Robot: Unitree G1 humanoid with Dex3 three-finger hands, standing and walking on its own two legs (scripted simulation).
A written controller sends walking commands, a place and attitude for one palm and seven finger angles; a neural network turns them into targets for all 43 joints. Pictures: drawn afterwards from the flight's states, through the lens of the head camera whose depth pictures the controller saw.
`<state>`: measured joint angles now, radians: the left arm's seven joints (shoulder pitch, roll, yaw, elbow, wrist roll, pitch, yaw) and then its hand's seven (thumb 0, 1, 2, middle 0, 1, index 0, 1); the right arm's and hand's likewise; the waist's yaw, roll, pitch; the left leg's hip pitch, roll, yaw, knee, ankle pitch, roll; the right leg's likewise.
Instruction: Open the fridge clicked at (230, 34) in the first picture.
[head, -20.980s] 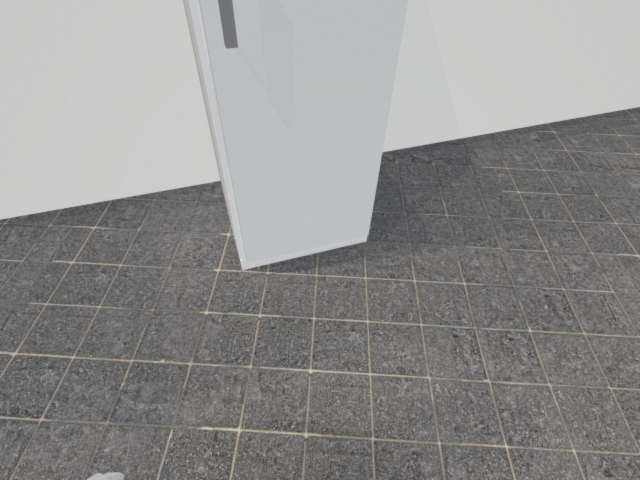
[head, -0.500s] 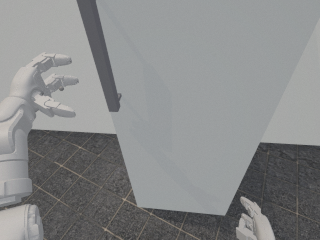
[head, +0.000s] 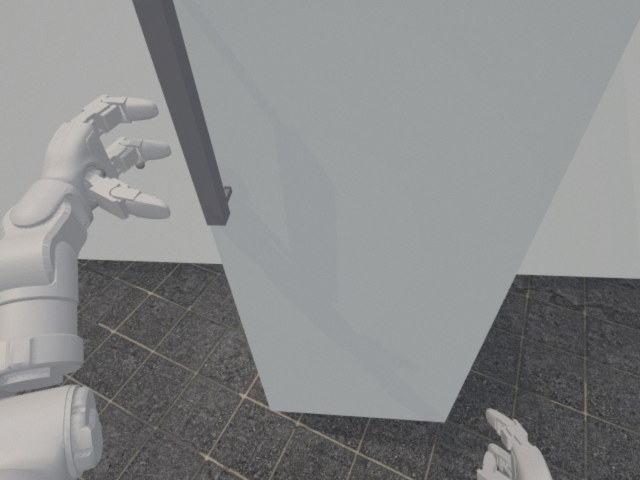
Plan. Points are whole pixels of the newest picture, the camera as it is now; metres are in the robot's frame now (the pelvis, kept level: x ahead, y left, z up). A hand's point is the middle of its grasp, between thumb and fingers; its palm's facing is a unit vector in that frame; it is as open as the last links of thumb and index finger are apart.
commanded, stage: move the hooked fingers beside the handle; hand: left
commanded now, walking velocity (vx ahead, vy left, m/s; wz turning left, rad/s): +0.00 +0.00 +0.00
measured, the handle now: (198, 118) +0.44 +0.17 +0.27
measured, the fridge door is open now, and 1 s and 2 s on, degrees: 0 0 0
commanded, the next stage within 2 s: feel for the door with the fingertips in 0.78 s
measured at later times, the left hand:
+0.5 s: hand (130, 170) +0.37 +0.23 +0.25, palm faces +0.04 -1.00 -0.06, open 14.0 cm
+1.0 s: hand (137, 169) +0.37 +0.23 +0.24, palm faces +0.04 -1.00 -0.06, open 14.0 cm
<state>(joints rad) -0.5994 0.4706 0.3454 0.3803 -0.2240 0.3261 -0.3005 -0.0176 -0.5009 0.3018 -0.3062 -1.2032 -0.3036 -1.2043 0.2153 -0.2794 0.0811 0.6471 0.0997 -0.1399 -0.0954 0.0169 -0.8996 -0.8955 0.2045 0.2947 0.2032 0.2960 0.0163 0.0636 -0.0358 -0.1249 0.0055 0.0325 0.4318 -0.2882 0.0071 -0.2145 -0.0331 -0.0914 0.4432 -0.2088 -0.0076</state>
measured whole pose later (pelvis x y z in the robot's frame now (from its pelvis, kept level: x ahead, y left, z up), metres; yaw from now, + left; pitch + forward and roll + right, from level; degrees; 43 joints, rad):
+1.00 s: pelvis +0.00 +0.01 +0.00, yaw +0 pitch -1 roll +0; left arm -0.56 0.46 0.34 0.32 -0.23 0.36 -0.28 -0.02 -0.50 0.30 -0.31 -1.20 -0.30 -1.20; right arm 0.21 -0.27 0.08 0.64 0.10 -0.11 -0.09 0.02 -0.90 -0.90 0.20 0.29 0.20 0.30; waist 0.02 0.06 -0.04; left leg -0.12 0.00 0.03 0.43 -0.29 0.01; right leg -0.21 -0.04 -0.09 0.43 -0.21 0.00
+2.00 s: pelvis +0.01 +0.00 +0.00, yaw -1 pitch -1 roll +0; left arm -0.61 0.42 0.31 0.35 -0.22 0.36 -0.21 -0.02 -0.50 0.30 -0.35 -1.22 -0.31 -1.21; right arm 0.23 -0.27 0.07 0.65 0.10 -0.08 -0.10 0.02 -0.90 -0.90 0.20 0.29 0.20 0.30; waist 0.00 0.06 -0.05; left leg -0.10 0.01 0.04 0.41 -0.29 0.01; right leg -0.20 -0.03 -0.08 0.42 -0.21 0.00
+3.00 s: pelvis +0.01 +0.00 +0.00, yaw -1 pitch -2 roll +0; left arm -0.54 0.29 0.22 0.12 -0.21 0.47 -0.10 -0.02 -0.50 0.30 -0.31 -1.20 -0.30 -1.20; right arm 0.17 -0.25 0.08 0.65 0.09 -0.03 -0.08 0.02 -0.90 -0.90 0.20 0.29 0.20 0.30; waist 0.02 0.06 -0.05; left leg -0.07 0.01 0.05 0.40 -0.29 0.01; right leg -0.17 -0.03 -0.07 0.42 -0.21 0.00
